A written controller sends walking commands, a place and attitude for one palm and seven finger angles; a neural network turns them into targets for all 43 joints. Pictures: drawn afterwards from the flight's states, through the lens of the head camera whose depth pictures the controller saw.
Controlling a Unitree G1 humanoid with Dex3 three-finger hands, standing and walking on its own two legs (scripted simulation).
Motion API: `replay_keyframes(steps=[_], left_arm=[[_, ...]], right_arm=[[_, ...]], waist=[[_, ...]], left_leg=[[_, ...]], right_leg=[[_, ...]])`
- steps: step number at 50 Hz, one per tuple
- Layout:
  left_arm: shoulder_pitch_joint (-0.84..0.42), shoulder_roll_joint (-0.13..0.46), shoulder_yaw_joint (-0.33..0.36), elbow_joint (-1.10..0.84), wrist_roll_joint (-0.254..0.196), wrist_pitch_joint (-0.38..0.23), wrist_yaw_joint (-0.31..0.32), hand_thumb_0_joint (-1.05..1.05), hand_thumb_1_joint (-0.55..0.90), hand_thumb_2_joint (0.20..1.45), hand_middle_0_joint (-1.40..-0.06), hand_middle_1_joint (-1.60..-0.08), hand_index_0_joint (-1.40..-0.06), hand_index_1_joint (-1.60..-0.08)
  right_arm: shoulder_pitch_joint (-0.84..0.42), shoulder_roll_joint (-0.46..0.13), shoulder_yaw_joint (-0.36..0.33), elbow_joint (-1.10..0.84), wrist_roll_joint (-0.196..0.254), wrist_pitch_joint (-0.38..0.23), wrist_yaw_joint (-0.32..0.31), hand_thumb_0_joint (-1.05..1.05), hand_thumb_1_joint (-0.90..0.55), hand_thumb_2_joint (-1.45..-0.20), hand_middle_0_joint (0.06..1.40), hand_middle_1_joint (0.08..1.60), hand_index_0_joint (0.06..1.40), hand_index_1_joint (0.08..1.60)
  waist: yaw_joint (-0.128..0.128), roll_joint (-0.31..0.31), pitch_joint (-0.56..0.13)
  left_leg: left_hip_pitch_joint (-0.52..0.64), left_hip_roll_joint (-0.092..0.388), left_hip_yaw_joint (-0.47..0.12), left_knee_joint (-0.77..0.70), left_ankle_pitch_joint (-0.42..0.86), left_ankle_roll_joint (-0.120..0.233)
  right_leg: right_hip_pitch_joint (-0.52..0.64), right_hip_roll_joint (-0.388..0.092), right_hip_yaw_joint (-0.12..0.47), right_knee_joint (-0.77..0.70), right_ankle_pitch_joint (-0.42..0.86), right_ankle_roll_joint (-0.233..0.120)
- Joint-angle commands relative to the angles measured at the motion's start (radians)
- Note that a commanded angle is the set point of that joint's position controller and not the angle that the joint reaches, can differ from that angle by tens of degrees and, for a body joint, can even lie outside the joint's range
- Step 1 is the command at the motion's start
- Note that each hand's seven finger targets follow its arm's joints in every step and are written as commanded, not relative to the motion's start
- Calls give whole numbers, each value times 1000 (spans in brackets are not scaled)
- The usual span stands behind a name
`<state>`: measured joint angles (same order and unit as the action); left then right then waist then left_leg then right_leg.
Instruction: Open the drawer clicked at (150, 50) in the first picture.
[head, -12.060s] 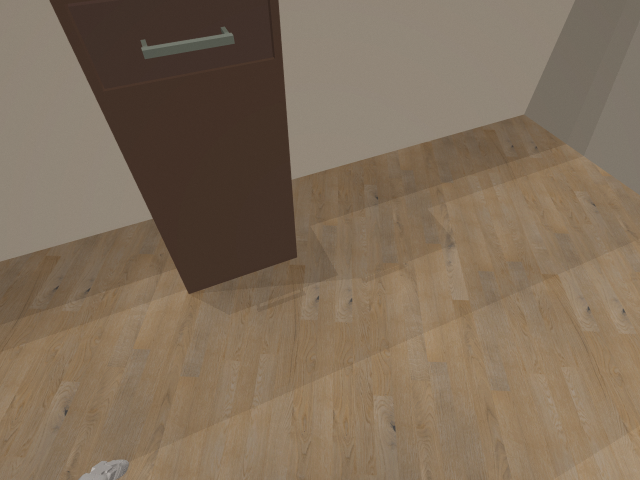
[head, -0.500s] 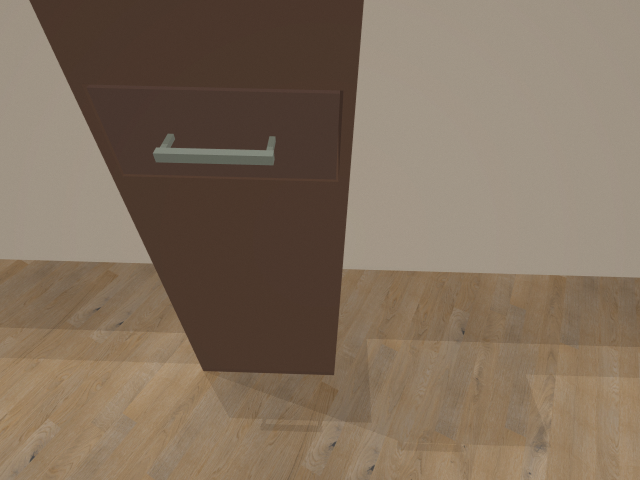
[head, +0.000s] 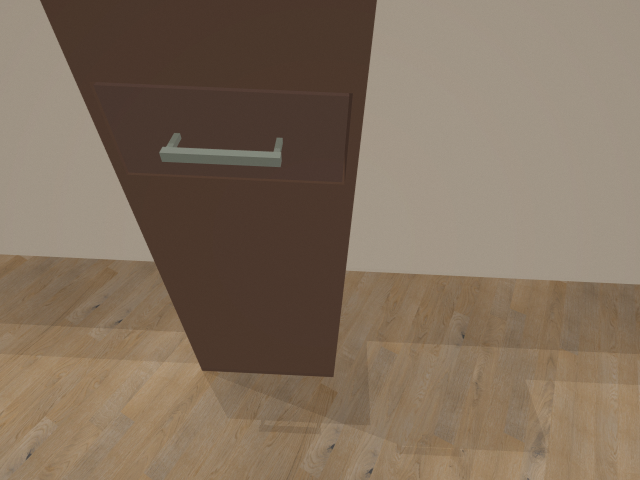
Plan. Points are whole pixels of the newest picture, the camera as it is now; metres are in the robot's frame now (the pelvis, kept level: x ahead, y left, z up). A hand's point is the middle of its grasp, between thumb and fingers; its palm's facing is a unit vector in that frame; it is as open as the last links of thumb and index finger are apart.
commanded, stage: come to a stop and stand still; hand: left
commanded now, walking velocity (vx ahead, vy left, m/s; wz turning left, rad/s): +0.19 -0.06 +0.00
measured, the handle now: (224, 149) +0.56 +0.20 +0.13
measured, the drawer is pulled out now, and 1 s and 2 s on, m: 0.00 0.00 0.00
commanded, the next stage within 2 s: look again from close up in 1.02 s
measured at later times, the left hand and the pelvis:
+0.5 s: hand out of the picture +0.04 +0.17 -0.18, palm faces +0.05 -0.98 -0.19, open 7.3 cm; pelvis +0.04 +0.00 +0.00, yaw +0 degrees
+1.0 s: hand out of the picture +0.03 +0.17 -0.16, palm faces -0.02 -0.97 -0.24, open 7.4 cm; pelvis +0.00 -0.01 +0.00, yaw -1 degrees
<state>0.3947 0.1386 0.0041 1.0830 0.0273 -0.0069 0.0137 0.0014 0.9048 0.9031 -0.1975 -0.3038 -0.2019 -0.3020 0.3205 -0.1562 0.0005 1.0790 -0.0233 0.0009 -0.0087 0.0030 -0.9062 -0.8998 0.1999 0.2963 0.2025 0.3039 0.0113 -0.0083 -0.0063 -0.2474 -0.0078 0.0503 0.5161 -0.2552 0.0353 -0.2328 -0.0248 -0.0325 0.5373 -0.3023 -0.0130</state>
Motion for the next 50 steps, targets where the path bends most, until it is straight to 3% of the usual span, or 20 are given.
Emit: replay_keyframes(steps=[1, 4, 6, 8, 10, 11, 12, 13, 16, 22, 27, 28, 29, 30, 31, 32, 33, 36, 41, 50], left_arm=[[88, 83, 23, -30, 0, -23, -2, 0, 900, 900, -200, -300, -200, -300], [116, 108, 35, -17, -5, -32, 2, 0, 900, 900, -200, -300, -200, -300], [147, 124, 45, -5, -7, -40, 10, 0, 900, 900, -200, -300, -200, -300], [103, 106, 41, -13, -5, -38, 18, 0, 900, 900, -200, -300, -200, -300], [81, 65, 25, -9, -8, -33, 21, 0, 900, 900, -200, -300, -200, -300], [80, 49, 18, -2, -10, -31, 24, 0, 900, 900, -200, -300, -200, -300], [86, 45, 15, 7, -13, -27, 30, 0, 900, 900, -200, -300, -200, -300], [97, 47, 12, 16, -17, -26, 35, 0, 900, 900, -200, -300, -200, -300], [75, 67, 14, 7, -16, -20, 40, 0, 900, 900, -200, -300, -200, -300], [12, 83, 30, -60, -11, -1, 40, 0, 900, 900, -200, -300, -200, -300], [-19, 94, 28, -75, -9, 3, 32, 0, 900, 900, -200, -300, -200, -300], [17, 143, 25, -64, -3, -6, 68, 0, 900, 900, -200, -300, -200, -300], [-57, 175, 27, -122, -10, -15, 59, 0, 900, 900, -200, -300, -200, -300], [-101, 173, 19, -141, -11, -16, 51, 0, 900, 900, -200, -300, -200, -300], [-120, 169, 16, -157, -11, -19, 46, 0, 900, 900, -200, -300, -200, -300], [-123, 169, 16, -159, -12, -17, 40, 0, 900, 900, -200, -300, -200, -300], [-110, 167, 14, -158, -12, -13, 36, 0, 900, 900, -200, -300, -200, -300], [-112, 159, 2, -152, -11, -6, 26, 0, 900, 900, -200, -300, -200, -300], [-110, 173, 1, -145, -12, -7, 19, 0, 900, 900, -200, -300, -200, -300], [-94, 160, -3, -93, -17, -18, 15, 0, 900, 900, -200, -300, -200, -300]], right_arm=[[14, -99, -31, -55, 0, -29, -8, 0, -900, -900, 200, 300, 200, 300], [10, -61, -22, -62, 2, -40, -5, 0, -900, -900, 200, 300, 200, 300], [-10, -39, -19, -71, 2, -47, -3, 0, -900, -900, 200, 300, 200, 300], [10, -18, -9, -53, 6, -47, -8, 0, -900, -900, 200, 300, 200, 300], [75, -43, -3, 1, 11, -58, -17, 0, -900, -900, 200, 300, 200, 300], [94, -70, -7, 21, 14, -61, -26, 0, -900, -900, 200, 300, 200, 300], [94, -82, -7, 28, 18, -59, -35, 0, -900, -900, 200, 300, 200, 300], [72, -82, -5, 25, 20, -56, -42, 0, -900, -900, 200, 300, 200, 300], [47, -86, -16, 9, 21, -45, -49, 0, -900, -900, 200, 300, 200, 300], [10, -104, -39, -26, 15, -30, -48, 0, -900, -900, 200, 300, 200, 300], [-39, -97, -37, -46, 11, -23, -35, 0, -900, -900, 200, 300, 200, 300], [-108, -163, -49, -118, 28, -23, -27, 0, -900, -900, 200, 300, 200, 300], [-47, -111, -44, -137, 19, -12, -12, 0, -900, -900, 200, 300, 200, 300], [-51, -102, -39, -143, 15, -6, -7, 0, -900, -900, 200, 300, 200, 300], [-32, -106, -37, -147, 10, -8, -3, 0, -900, -900, 200, 300, 200, 300], [-22, -110, -33, -146, 4, -13, 2, 0, -900, -900, 200, 300, 200, 300], [-45, -121, -31, -154, 4, -15, 2, 0, -900, -900, 200, 300, 200, 300], [-61, -141, -29, -171, 4, -10, 3, 0, -900, -900, 200, 300, 200, 300], [-32, -142, -20, -144, 1, -10, 4, 0, -900, -900, 200, 300, 200, 300], [14, -117, -6, -68, 7, -23, -2, 0, -900, -900, 200, 300, 200, 300]], waist=[[4, -11, 149], [10, -139, 134], [14, -186, 116], [-14, -114, 113], [-22, 28, 60], [-18, 132, 24], [-9, 179, 17], [1, 129, 12], [-9, 25, -9], [-7, 43, -35], [1, 1, -27], [12, -5, -8], [-34, -28, -42], [-41, -27, -19], [-54, 21, 6], [-42, 124, 7], [-26, 123, 31], [-19, -16, 103], [-18, -54, 114], [-19, -15, 84]], left_leg=[[-153, 100, -134, -137, -306, 38], [-193, 29, -25, 38, -165, 16], [-223, 18, 31, 154, -112, 5], [-116, 40, 20, 46, -59, -4], [72, 104, -50, -59, 315, 4], [131, 158, -84, -53, 564, 27], [147, 191, -102, -46, 769, 49], [153, 189, -99, -29, 853, 50], [164, 151, -69, -23, 777, 20], [161, 166, -81, -46, 736, 33], [81, 144, -73, -76, 425, 22], [104, 167, -35, 113, 531, -17], [24, 106, -41, 58, 106, -21], [25, 90, -31, 17, -15, -22], [24, 97, -52, -20, 15, -14], [13, 116, -82, -65, 53, 4], [-15, 131, -107, -90, 46, 18], [-82, 115, -108, -148, -144, 16], [-67, 97, -91, -164, -161, 11], [-11, 98, -66, -159, -57, -2]], right_leg=[[-46, -60, 117, -138, -199, -59], [15, -132, 227, -220, -207, -100], [67, -217, 301, -265, -45, -141], [27, -209, 226, -209, 191, -137], [-16, -81, 75, -68, 332, -57], [-13, -55, 27, -29, 278, -24], [7, -46, 13, -38, 226, -4], [31, -52, 16, -65, 258, 2], [64, -78, 31, -63, 462, 0], [45, -69, 32, -16, 404, 4], [65, -75, 63, -60, 345, -6], [-13, -119, 117, -102, 587, 4], [23, -145, 148, -107, 328, -39], [-36, -133, 159, -119, 136, -58], [-70, -105, 145, -103, 69, -60], [-56, -69, 100, -72, 29, -49], [-52, -40, 77, -61, 0, -37], [-71, -38, 95, -112, -111, -32], [-94, -49, 127, -158, -179, -32], [-70, -66, 132, -179, -97, -34]])
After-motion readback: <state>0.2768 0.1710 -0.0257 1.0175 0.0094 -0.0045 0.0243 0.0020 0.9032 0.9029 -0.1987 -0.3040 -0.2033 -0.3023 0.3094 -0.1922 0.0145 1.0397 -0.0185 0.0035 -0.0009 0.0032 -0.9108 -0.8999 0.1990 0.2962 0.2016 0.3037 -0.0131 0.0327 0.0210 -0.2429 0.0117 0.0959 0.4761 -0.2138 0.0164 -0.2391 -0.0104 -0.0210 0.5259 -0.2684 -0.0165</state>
